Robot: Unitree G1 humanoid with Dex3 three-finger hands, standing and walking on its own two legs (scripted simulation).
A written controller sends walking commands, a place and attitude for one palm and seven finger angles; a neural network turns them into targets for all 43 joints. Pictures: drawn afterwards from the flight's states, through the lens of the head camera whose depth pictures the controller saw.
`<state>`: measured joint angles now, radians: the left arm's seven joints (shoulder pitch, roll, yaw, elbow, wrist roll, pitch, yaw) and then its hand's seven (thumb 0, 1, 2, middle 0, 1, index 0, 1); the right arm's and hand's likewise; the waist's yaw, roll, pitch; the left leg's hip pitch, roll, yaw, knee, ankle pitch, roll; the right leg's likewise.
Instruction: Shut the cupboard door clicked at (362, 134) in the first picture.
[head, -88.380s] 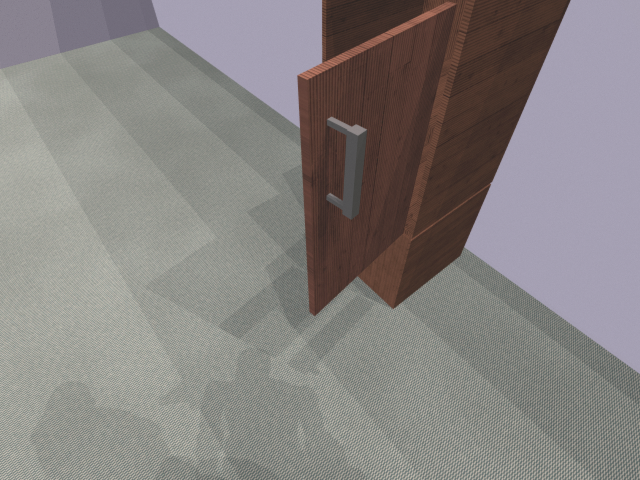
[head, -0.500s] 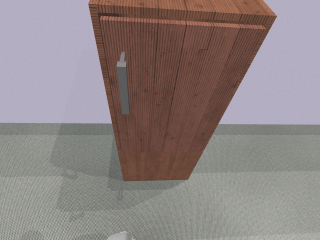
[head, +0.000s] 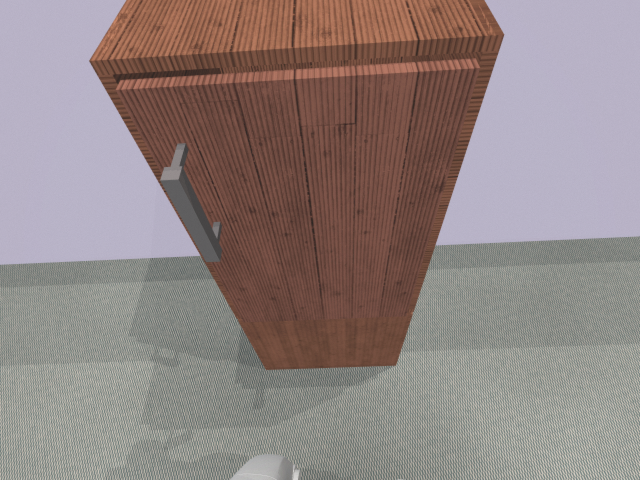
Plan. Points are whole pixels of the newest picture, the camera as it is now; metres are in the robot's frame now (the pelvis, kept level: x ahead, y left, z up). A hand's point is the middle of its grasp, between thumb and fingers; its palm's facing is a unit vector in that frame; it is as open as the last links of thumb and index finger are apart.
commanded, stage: come to a stop and stand still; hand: left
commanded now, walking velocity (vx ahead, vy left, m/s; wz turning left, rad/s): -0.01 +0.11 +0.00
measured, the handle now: (198, 207) +0.42 +0.18 +0.09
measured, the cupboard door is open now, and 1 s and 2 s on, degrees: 0 0 0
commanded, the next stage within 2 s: look again from close up in 0.76 s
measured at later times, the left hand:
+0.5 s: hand out of the picture -0.04 +0.24 -0.18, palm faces +0.05 -0.97 -0.24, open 7.4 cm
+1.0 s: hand out of the picture -0.05 +0.23 -0.18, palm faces -0.01 -0.98 -0.19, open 7.4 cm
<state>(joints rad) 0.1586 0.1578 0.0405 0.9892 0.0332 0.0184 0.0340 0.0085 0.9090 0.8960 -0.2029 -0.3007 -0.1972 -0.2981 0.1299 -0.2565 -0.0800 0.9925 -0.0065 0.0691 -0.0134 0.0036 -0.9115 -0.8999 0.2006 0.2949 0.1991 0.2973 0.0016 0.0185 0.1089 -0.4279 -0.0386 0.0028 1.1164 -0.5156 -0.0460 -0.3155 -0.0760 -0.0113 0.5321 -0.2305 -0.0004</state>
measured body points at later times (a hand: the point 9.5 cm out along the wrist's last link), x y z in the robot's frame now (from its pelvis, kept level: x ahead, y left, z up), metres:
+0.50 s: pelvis -0.04 +0.05 +0.00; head -0.02 +0.05 +0.45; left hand -0.04 +0.29 -0.16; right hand +0.01 -0.18 -0.16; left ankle -0.04 +0.16 -0.74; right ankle -0.05 -0.07 -0.74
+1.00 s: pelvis -0.05 +0.07 +0.00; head -0.03 +0.06 +0.45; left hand -0.05 +0.29 -0.16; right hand -0.07 -0.15 -0.16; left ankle -0.04 +0.16 -0.74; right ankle -0.05 -0.07 -0.74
